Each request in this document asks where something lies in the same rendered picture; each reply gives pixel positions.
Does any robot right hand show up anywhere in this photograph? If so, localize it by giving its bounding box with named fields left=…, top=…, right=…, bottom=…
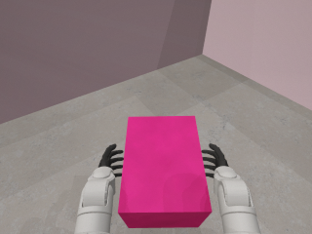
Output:
left=201, top=143, right=229, bottom=178

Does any robot left hand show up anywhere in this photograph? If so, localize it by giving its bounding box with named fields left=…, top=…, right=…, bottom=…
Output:
left=98, top=143, right=124, bottom=177

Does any carton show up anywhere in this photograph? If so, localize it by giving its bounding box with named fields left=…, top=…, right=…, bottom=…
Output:
left=118, top=116, right=212, bottom=228

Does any left robot forearm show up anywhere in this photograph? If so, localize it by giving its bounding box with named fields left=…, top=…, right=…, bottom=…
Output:
left=74, top=166, right=116, bottom=234

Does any right robot forearm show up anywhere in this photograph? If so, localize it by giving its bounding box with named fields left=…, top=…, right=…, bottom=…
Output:
left=214, top=166, right=261, bottom=234

